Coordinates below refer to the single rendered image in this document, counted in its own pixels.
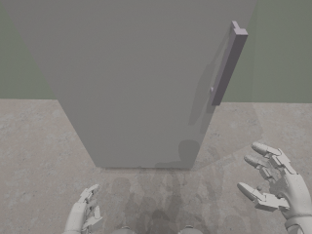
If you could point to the fridge door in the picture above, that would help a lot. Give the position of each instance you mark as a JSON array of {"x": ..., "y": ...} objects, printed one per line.
[{"x": 133, "y": 77}]

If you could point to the robot right forearm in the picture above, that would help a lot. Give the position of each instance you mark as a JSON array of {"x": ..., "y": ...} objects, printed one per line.
[{"x": 300, "y": 224}]

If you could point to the left robot hand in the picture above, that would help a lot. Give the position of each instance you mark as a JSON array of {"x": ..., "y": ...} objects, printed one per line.
[{"x": 78, "y": 218}]

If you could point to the handle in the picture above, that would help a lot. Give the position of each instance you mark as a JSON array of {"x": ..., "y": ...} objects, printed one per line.
[{"x": 234, "y": 49}]

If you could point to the right robot hand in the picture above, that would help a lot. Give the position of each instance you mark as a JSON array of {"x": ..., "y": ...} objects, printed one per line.
[{"x": 296, "y": 199}]

